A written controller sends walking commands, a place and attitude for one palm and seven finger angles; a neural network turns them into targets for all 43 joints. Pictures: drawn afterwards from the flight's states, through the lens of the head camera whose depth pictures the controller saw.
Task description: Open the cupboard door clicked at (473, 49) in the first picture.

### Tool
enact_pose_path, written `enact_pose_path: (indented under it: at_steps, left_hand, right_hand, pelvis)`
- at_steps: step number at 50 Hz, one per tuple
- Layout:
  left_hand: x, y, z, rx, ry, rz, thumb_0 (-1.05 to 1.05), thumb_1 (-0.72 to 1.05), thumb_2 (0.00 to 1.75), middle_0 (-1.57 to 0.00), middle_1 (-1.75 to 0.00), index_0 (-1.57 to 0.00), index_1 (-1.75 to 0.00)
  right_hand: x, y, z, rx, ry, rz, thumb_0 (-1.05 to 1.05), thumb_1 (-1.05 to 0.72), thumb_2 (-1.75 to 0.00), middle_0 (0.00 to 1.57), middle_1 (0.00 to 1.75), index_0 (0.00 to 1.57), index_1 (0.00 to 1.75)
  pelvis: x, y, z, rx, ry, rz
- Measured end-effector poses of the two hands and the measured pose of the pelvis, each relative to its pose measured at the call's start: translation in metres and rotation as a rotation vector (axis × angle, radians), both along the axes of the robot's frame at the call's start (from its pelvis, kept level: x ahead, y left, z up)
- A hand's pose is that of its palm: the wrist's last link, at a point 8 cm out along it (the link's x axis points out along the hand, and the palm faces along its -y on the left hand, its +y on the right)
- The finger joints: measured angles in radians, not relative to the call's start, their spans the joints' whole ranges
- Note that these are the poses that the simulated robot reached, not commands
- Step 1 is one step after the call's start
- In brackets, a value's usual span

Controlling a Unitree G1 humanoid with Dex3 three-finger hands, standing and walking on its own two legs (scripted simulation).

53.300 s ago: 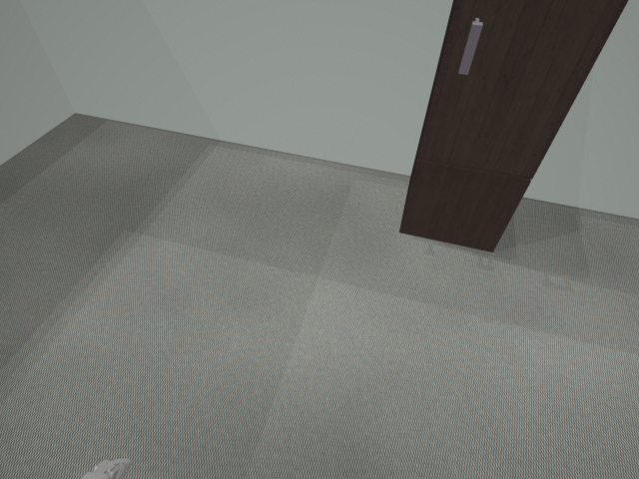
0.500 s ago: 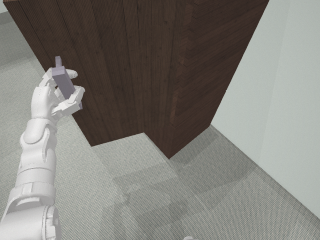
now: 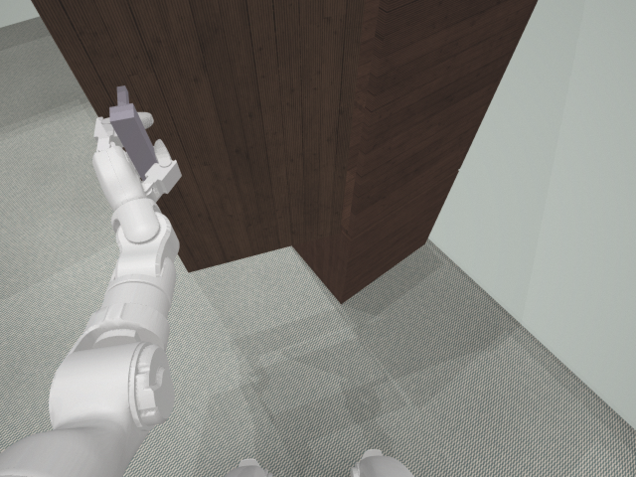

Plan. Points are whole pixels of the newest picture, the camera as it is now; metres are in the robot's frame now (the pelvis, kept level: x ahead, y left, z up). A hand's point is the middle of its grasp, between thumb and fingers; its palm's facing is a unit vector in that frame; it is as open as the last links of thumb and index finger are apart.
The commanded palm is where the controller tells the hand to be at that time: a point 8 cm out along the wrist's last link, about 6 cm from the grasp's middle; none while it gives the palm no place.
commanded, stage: pull the door open along its arc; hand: left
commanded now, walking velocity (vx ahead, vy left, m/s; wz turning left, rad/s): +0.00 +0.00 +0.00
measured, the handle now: (141, 141) +0.53 +0.21 +0.10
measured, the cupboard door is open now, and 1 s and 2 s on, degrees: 71 98 98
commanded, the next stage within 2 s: open thumb and fingers to let go in 0.92 s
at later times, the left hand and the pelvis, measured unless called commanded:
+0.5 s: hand (178, 193) +0.44 +0.15 +0.10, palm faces +0.37 -0.93 +0.02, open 6.3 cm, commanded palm +0.36 +0.19 +0.10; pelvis +0.01 +0.01 +0.01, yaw -2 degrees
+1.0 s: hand (231, 239) +0.37 +0.08 +0.10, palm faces +0.38 -0.93 -0.01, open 6.6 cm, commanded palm +0.33 +0.13 +0.10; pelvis +0.03 +0.00 +0.01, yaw +2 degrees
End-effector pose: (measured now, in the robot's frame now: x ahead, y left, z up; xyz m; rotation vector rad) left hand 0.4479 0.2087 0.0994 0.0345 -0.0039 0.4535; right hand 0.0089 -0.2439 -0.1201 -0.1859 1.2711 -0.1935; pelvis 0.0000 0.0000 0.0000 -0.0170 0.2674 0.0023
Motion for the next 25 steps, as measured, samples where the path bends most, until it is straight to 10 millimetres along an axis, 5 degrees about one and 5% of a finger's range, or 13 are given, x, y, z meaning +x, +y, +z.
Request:
enact_pose_path:
  at_steps: [6,12,18,25]
  left_hand:
    - [0.000,0.000,0.000,-0.009,-0.010,-0.007,-0.01,0.69,0.82,-0.35,-1.34,-0.31,-1.34]
    - [-0.003,0.000,-0.001,-0.012,-0.016,-0.020,-0.01,0.70,0.80,-0.35,-1.35,-0.32,-1.34]
    - [-0.016,-0.004,-0.002,-0.020,-0.031,-0.041,0.00,0.70,0.76,-0.35,-1.35,-0.33,-1.34]
    - [-0.046,-0.017,-0.002,-0.036,-0.045,-0.073,0.00,0.67,0.71,-0.34,-1.35,-0.33,-1.33]
  right_hand:
    - [-0.044,-0.017,0.006,-0.039,0.087,-0.043,0.01,-0.91,-0.90,0.20,0.30,0.20,0.29]
    - [-0.054,-0.023,0.013,-0.055,0.083,-0.069,0.01,-0.91,-0.90,0.20,0.30,0.20,0.29]
    - [-0.028,-0.017,0.015,-0.035,0.007,-0.067,0.01,-0.91,-0.90,0.20,0.30,0.20,0.29]
    - [0.036,0.000,0.020,0.014,-0.150,-0.027,0.01,-0.91,-0.90,0.20,0.30,0.20,0.29]
  pelvis:
    - [-0.006,-0.003,0.001,0.002,-0.001,-0.006]
    - [-0.009,-0.003,0.004,0.002,-0.002,-0.019]
    - [-0.002,0.002,0.008,0.001,-0.016,-0.034]
    - [0.012,0.009,0.015,0.002,-0.049,-0.043]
